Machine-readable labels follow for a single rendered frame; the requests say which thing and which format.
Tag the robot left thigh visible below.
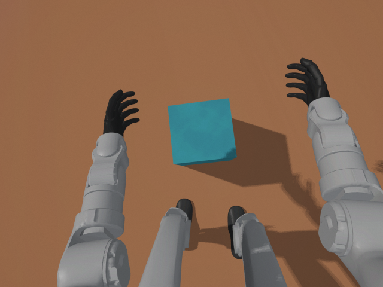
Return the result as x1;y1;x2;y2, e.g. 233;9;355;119
138;213;191;287

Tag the carton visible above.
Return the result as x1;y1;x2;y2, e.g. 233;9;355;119
168;98;237;166

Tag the left robot shin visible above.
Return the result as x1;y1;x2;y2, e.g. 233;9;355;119
160;207;187;224

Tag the right robot hand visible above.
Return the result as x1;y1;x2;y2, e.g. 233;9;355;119
285;58;330;107

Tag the robot right forearm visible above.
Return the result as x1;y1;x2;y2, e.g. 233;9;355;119
307;97;383;202

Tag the left robot upper arm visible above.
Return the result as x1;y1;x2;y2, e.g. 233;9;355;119
58;238;130;287

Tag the robot left forearm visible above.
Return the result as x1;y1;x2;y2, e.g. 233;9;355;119
57;133;129;287

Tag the right robot upper arm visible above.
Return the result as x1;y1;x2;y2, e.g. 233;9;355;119
318;199;383;287

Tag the left robot hand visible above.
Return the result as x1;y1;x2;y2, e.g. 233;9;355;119
103;90;140;136

